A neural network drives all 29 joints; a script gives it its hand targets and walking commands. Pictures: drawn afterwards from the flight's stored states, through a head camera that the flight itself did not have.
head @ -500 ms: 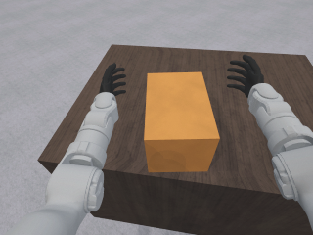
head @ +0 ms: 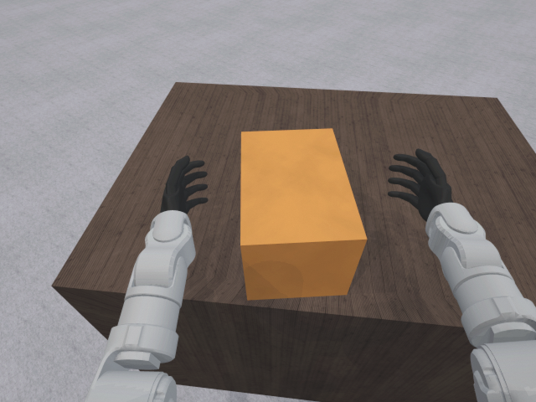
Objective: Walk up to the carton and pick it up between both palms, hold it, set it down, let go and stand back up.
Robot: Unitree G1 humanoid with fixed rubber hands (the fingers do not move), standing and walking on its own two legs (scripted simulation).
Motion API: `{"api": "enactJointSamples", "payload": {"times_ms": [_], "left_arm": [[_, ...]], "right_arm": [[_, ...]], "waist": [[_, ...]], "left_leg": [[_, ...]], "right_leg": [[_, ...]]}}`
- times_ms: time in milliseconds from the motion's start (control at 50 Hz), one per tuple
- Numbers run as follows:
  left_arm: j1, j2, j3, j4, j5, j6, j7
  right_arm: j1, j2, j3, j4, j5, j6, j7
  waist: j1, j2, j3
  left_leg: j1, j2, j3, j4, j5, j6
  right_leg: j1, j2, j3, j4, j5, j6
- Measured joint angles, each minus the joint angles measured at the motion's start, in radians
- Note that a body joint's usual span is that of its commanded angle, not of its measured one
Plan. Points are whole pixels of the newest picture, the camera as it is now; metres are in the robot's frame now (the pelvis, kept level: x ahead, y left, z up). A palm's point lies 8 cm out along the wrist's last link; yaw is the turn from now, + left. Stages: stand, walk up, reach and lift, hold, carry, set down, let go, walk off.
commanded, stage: set down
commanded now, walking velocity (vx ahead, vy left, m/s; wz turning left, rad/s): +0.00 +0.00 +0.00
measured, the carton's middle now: (291, 210) +0.46 +0.03 +0.00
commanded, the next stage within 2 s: none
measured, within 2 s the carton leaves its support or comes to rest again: neither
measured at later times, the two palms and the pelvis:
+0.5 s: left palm (174, 255) +0.30 +0.19 +0.08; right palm (454, 266) +0.32 -0.20 +0.07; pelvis +0.02 +0.01 +0.00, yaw -1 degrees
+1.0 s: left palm (172, 308) +0.24 +0.19 +0.03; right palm (463, 337) +0.23 -0.21 +0.02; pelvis +0.01 +0.01 +0.00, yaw -2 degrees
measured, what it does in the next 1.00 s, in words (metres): stands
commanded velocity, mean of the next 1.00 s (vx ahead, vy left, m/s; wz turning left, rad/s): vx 0.00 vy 0.00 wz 0.00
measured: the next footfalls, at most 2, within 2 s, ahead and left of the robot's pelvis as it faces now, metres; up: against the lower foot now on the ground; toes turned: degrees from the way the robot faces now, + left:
none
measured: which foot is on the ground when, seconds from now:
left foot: down 0.00-1.00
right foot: down 0.00-1.00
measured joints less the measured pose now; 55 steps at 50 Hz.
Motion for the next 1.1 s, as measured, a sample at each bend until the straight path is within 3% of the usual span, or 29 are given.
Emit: {"api": "enactJointSamples", "payload": {"times_ms": [180, 380, 640, 1100], "left_arm": [[0.211, -0.016, -0.028, -0.206, 0.012, 0.003, -0.008], [0.354, -0.026, -0.056, -0.324, 0.018, -0.011, -0.007], [0.515, -0.055, -0.089, -0.383, 0.032, -0.07, 0.012], [0.717, -0.046, -0.158, -0.325, 0.03, -0.255, 0.046]], "right_arm": [[0.209, 0.003, -0.002, -0.181, 0.007, -0.042, 0.012], [0.381, -0.004, 0.004, -0.315, 0.0, -0.072, 0.032], [0.566, 0.014, 0.004, -0.405, -0.011, -0.134, 0.055], [0.824, 0.049, 0.008, -0.478, -0.051, -0.232, 0.077]], "waist": [[-0.017, 0.002, 0.02], [-0.023, 0.001, 0.033], [-0.026, -0.005, 0.049], [-0.026, -0.009, 0.071]], "left_leg": [[0.058, 0.0, 0.006, -0.018, -0.01, 0.003], [0.119, -0.003, 0.019, -0.032, -0.02, 0.008], [0.16, -0.008, 0.03, -0.038, -0.022, 0.012], [0.176, -0.015, 0.056, -0.028, -0.035, 0.02]], "right_leg": [[0.055, 0.0, 0.005, -0.014, -0.011, 0.004], [0.104, -0.002, 0.017, -0.01, -0.026, 0.007], [0.132, -0.006, 0.028, 0.001, -0.034, 0.009], [0.129, -0.012, 0.056, 0.031, -0.048, 0.016]]}}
